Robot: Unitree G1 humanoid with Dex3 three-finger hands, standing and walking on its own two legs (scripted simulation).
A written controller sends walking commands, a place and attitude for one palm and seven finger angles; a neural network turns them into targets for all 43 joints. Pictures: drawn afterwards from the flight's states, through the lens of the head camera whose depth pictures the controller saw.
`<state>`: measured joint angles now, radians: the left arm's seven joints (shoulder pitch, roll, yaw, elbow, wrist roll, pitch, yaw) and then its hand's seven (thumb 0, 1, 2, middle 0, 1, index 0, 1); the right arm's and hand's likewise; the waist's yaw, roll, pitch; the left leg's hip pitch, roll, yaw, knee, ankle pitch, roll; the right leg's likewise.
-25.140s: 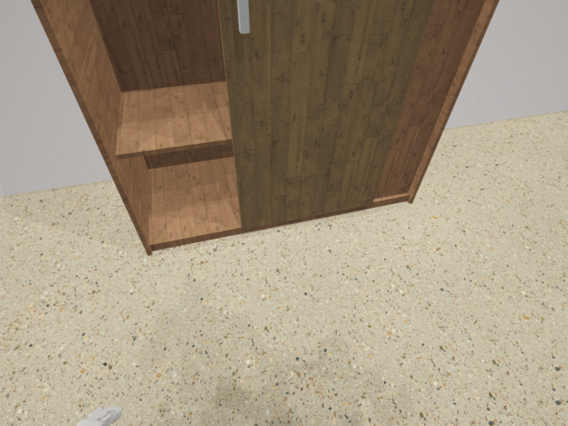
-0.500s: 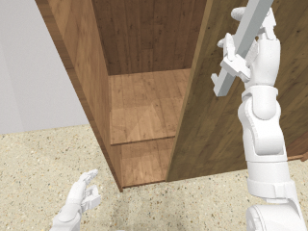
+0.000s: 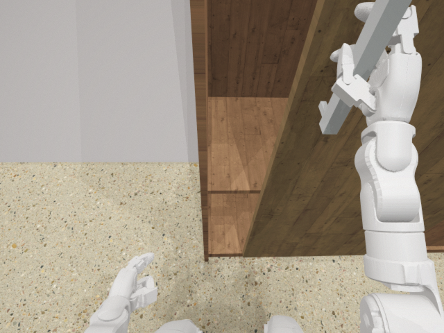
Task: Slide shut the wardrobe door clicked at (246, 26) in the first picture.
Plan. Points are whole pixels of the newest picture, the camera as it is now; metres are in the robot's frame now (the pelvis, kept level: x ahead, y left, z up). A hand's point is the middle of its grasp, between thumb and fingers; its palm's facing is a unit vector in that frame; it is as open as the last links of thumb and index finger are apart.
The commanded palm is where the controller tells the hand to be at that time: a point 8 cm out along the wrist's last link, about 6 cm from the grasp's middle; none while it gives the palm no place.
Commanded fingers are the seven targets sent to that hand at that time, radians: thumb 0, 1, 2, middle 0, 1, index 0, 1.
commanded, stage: step sideways, sliding the door along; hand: right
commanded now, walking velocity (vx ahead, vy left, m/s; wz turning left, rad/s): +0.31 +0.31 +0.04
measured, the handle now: (360, 44) +0.43 -0.16 +0.28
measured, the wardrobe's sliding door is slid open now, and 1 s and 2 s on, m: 0.15 0.00 0.00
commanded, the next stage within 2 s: stop walking and hold the door there in 1.06 s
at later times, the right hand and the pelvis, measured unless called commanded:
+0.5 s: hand (283, 74) +0.39 -0.06 +0.26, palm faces +0.31 +0.95 -0.09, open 6.7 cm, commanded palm +0.36 -0.04 +0.26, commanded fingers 0.00 -0.90 -0.90 0.45 1.40 0.45 1.40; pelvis -0.03 +0.15 +0.00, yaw +2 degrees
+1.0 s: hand (226, 70) +0.40 +0.01 +0.26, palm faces +0.48 +0.87 -0.08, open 6.8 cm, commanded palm +0.36 +0.04 +0.26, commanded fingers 0.00 -0.90 -0.90 0.45 1.40 0.45 1.40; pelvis +0.01 +0.28 +0.00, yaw -3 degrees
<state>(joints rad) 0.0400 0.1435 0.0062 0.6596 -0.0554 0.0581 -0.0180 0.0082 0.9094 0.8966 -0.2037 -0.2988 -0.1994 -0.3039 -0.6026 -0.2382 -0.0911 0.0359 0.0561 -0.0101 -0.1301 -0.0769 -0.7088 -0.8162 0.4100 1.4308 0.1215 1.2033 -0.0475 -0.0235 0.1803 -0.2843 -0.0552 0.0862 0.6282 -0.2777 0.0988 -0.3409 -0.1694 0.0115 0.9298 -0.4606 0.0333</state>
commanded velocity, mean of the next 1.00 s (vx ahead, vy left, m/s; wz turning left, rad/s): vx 0.17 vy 0.30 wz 0.03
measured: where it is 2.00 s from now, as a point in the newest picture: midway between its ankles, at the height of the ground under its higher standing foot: outside the picture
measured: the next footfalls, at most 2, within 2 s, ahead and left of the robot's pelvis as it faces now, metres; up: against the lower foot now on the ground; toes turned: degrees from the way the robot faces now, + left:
right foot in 0.14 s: +0.03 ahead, -0.11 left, +0.00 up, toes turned -5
left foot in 0.48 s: +0.04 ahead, +0.32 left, +0.00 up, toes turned +7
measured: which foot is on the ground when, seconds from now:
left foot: down 0.00-0.14, up 0.16-0.46, down 0.48-0.62, up 0.64-0.82, down 0.84-1.00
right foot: up 0.00-0.12, down 0.14-0.50, up 0.52-0.58, down 0.60-0.86, up 0.88-1.00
